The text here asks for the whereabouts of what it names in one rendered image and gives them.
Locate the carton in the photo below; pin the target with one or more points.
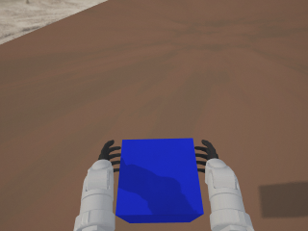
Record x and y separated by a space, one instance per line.
158 181

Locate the robot right hand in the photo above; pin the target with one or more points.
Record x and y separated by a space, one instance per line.
211 154

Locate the robot left forearm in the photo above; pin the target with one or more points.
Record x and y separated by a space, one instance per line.
97 200

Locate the robot right forearm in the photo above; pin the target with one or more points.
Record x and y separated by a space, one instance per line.
227 207

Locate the robot left hand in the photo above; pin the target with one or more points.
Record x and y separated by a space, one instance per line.
106 150

